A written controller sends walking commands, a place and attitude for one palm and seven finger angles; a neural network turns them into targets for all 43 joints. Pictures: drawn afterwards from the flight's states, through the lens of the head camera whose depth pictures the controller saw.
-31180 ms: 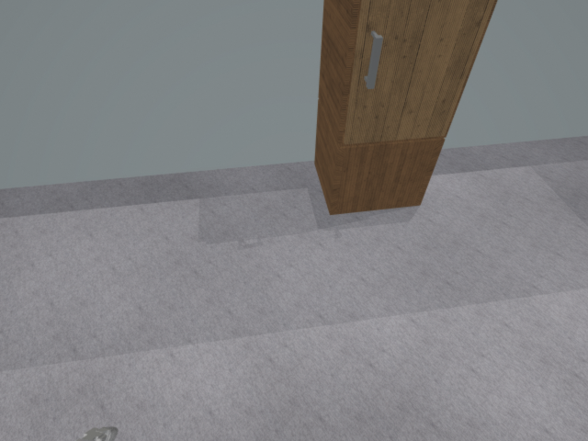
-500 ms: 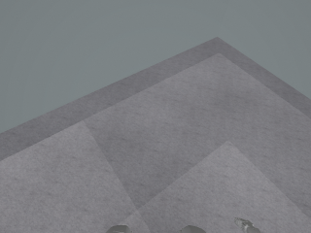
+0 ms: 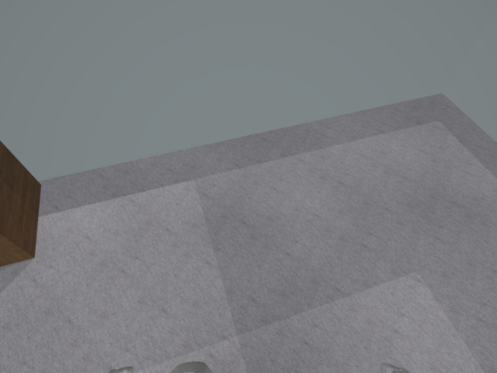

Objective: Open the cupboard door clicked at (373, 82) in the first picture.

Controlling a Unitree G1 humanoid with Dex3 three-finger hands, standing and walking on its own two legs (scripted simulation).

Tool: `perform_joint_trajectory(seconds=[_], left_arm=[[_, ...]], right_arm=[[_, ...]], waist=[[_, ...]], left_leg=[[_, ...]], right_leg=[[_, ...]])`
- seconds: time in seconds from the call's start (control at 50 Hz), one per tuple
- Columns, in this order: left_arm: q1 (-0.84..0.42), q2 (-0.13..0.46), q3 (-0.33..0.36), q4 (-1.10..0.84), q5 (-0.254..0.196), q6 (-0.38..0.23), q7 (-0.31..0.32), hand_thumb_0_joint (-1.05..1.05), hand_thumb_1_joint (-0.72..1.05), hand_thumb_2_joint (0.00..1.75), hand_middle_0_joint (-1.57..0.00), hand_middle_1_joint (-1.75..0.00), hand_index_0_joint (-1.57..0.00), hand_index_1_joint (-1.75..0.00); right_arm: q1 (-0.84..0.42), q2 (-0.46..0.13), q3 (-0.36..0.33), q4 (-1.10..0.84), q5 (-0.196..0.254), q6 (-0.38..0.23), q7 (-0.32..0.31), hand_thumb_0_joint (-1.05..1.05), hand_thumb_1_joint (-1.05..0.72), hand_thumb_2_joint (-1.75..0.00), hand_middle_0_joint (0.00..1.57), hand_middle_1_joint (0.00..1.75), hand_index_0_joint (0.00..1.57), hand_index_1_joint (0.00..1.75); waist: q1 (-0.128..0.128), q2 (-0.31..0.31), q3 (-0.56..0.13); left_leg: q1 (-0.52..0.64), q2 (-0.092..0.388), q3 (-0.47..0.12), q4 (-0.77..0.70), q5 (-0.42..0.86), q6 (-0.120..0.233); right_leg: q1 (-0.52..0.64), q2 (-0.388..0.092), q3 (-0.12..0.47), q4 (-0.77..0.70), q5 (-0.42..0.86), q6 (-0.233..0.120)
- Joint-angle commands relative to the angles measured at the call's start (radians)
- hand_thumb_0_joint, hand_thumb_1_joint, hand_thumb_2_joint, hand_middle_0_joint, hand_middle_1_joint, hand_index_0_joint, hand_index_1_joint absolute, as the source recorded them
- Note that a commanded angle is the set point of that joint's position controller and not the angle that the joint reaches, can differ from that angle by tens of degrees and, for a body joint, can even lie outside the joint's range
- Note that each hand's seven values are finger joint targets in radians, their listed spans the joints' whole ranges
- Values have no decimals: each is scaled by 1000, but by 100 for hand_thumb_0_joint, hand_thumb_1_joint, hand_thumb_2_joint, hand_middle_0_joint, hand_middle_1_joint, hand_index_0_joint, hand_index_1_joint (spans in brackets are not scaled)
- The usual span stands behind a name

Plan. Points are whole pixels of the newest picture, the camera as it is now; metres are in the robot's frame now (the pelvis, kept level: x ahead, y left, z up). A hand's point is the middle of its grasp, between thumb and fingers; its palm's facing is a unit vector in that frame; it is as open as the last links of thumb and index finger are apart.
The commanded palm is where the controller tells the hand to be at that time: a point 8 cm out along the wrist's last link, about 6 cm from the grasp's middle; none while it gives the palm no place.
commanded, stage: turn to face it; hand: left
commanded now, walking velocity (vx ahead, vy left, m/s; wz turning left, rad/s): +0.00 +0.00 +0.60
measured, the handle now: out of the picture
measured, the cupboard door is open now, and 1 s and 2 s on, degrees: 42 42 42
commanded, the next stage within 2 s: take the last steps up to it in 1.68 s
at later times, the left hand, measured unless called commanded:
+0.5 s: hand out of the picture +0.03 +0.19 -0.15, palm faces +0.29 -0.92 -0.27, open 7.4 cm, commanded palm none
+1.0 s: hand out of the picture -0.02 +0.19 -0.15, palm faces +0.58 -0.76 -0.30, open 7.4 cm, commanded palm none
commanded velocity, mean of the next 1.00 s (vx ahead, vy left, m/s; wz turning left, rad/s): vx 0.00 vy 0.00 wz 0.60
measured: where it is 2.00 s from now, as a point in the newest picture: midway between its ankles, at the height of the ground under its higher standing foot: outside the picture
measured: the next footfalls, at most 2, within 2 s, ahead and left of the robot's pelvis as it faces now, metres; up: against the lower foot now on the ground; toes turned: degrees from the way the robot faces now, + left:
left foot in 0.04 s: +0.05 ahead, +0.13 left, +0.00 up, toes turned +6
right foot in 0.32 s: +0.07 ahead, -0.15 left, +0.00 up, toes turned +9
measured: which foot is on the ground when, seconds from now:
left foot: up 0.00-0.02, down 0.04-0.32, up 0.34-0.60, down 0.62-0.92, up 0.94-1.00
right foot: down 0.00-0.02, up 0.04-0.30, down 0.32-0.60, up 0.62-0.90, down 0.92-1.00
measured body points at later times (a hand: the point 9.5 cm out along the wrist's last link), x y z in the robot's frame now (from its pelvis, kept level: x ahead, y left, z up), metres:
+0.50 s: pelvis +0.01 -0.03 +0.00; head +0.06 -0.03 +0.45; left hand +0.01 +0.24 -0.13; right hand +0.17 -0.26 -0.15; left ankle -0.03 +0.09 -0.68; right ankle +0.03 -0.15 -0.73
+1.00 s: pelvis +0.03 -0.04 -0.01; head +0.07 -0.03 +0.44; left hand -0.05 +0.23 -0.13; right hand +0.25 -0.21 -0.16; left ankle -0.04 +0.07 -0.69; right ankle +0.10 -0.15 -0.73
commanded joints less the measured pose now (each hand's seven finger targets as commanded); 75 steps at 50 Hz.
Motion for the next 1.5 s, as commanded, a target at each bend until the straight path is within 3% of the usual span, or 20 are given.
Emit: perform_joint_trajectory(seconds=[0.0, 0.02, 0.24, 0.26, 0.3, 0.4, 0.54, 0.56, 0.58, 0.6, 0.84, 0.86, 0.9, 0.96, 1.08, 1.14, 1.18, 1.2, 1.28, 1.48], left_arm=[[11, 136, 57, -95, -19, -4, 4, 0, 90, 90, -20, -30, -20, -30], [-66, 130, 45, -131, -11, 5, 8, 0, 90, 90, -20, -30, -20, -30], [33, 113, 54, -50, -17, 4, 4, 0, 90, 90, -20, -30, -20, -30], [79, 142, 64, -43, -13, -3, 9, 0, 90, 90, -20, -30, -20, -30], [83, 279, 85, -60, 7, -13, 20, 0, 90, 90, -20, -30, -20, -30], [-35, 172, 55, -83, 2, -20, 27, 0, 90, 90, -20, -30, -20, -30], [41, 228, 77, -41, -7, -17, 15, 0, 90, 90, -20, -30, -20, -30], [25, 215, 76, -52, -15, -13, 11, 0, 90, 90, -20, -30, -20, -30], [23, 149, 65, -88, -21, -6, 4, 0, 90, 90, -20, -30, -20, -30], [-60, 127, 40, -129, -12, 2, 8, 0, 90, 90, -20, -30, -20, -30], [17, 118, 52, -59, -17, 4, 5, 0, 90, 90, -20, -30, -20, -30], [62, 141, 61, -50, -16, -3, 9, 0, 90, 90, -20, -30, -20, -30], [72, 277, 84, -62, 7, -14, 21, 0, 90, 90, -20, -30, -20, -30], [-37, 191, 58, -88, -4, -16, 25, 0, 90, 90, -20, -30, -20, -30], [47, 226, 69, -53, 3, -22, 22, 0, 90, 90, -20, -30, -20, -30], [30, 233, 75, -49, -10, -13, 13, 0, 90, 90, -20, -30, -20, -30], [-9, 125, 48, -114, -21, -3, 3, 0, 90, 90, -20, -30, -20, -30], [-86, 141, 39, -149, -9, 8, 9, 0, 90, 90, -20, -30, -20, -30], [-64, 124, 49, -75, -13, 12, 7, 0, 90, 90, -20, -30, -20, -30], [62, 112, 49, -18, -17, 3, 8, 0, 90, 90, -20, -30, -20, -30]], right_arm=[[138, -240, -53, -67, -14, -48, -7, 0, -90, -90, 20, 30, 20, 30], [204, -294, -62, -47, -18, -38, -18, 0, -90, -90, 20, 30, 20, 30], [-6, -203, -47, -84, -16, -35, -38, 0, -90, -90, 20, 30, 20, 30], [-28, -179, -46, -96, -9, -32, -35, 0, -90, -90, 20, 30, 20, 30], [-42, -102, -36, -132, -2, -32, -19, 0, -90, -90, 20, 30, 20, 30], [-22, -68, -24, -85, -2, -13, 0, 0, -90, -90, 20, 30, 20, 30], [5, -67, -8, -77, -1, -37, 1, 0, -90, -90, 20, 30, 20, 30], [66, -117, -21, -64, -4, -44, -1, 0, -90, -90, 20, 30, 20, 30], [133, -231, -50, -61, -15, -52, -8, 0, -90, -90, 20, 30, 20, 30], [207, -285, -60, -43, -14, -43, -16, 0, -90, -90, 20, 30, 20, 30], [-2, -204, -48, -79, -16, -35, -38, 0, -90, -90, 20, 30, 20, 30], [-23, -185, -47, -90, -9, -33, -36, 0, -90, -90, 20, 30, 20, 30], [-28, -98, -37, -123, 0, -32, -21, 0, -90, -90, 20, 30, 20, 30], [-18, -107, -40, -90, -11, -15, -8, 0, -90, -90, 20, 30, 20, 30], [-62, -41, -5, -94, 3, -30, 4, 0, -90, -90, 20, 30, 20, 30], [31, -84, -12, -72, -2, -39, 2, 0, -90, -90, 20, 30, 20, 30], [177, -277, -60, -59, -18, -49, -11, 0, -90, -90, 20, 30, 20, 30], [236, -299, -59, -39, -17, -43, -18, 0, -90, -90, 20, 30, 20, 30], [94, -194, -28, -61, -17, -60, -50, 0, -90, -90, 20, 30, 20, 30], [9, -171, -30, -59, -12, -38, -41, 0, -90, -90, 20, 30, 20, 30]], waist=[[-62, 315, -229], [-100, 302, -220], [29, 189, -180], [56, 128, -168], [79, -250, -136], [5, -193, -110], [13, -147, -180], [-28, -48, -212], [-61, 270, -245], [-97, 319, -224], [25, 199, -179], [51, 147, -175], [74, -250, -139], [8, -233, -85], [49, -151, -149], [-5, -106, -172], [-86, 363, -232], [-107, 241, -215], [-25, 222, -200], [46, 159, -162]], left_leg=[[383, 339, -457, -308, 605, 178], [332, 436, -544, -334, 643, 291], [3, 169, -381, -270, 342, 165], [-92, 114, -353, -212, 218, 124], [-264, -70, -117, 240, -192, 8], [-194, 24, -84, 378, -89, -9], [62, -21, 13, -165, 109, 14], [219, 29, -53, -260, 271, 41], [381, 291, -412, -287, 592, 170], [361, 418, -528, -312, 766, 279], [18, 163, -408, -272, 369, 170], [-66, 119, -385, -218, 278, 133], [-269, -87, -128, 187, -166, 8], [-254, 11, -143, 521, -94, 10], [-97, -12, 1, 63, -60, -4], [117, -16, -3, -203, 166, 21], [374, 389, -539, -321, 717, 243], [310, 434, -563, -309, 652, 302], [230, 248, -376, -305, 638, 223], [-42, 147, -361, -257, 290, 152]], right_leg=[[-303, 2, -3, 342, -181, 62], [-365, 35, 99, 494, -352, 54], [40, 144, 117, 20, -15, 24], [147, 109, 146, -134, 39, 14], [144, -321, 551, -378, -4, -170], [79, -174, 194, -221, 445, -153], [141, -170, 79, -15, 563, -74], [24, -154, 41, 109, 458, -27], [-248, -17, -12, 334, -31, 55], [-351, 33, 78, 488, -355, 60], [30, 148, 124, 31, -20, 27], [141, 125, 140, -113, 50, 20], [179, -294, 545, -367, -11, -152], [38, -209, 344, -285, 197, -174], [182, -188, 148, -125, 614, -137], [78, -168, 67, 21, 497, -51], [-335, 30, 9, 423, -331, 75], [-345, 30, 122, 529, -361, 54], [-320, 49, 181, 568, -151, 48], [129, 136, 124, -74, 47, 15]])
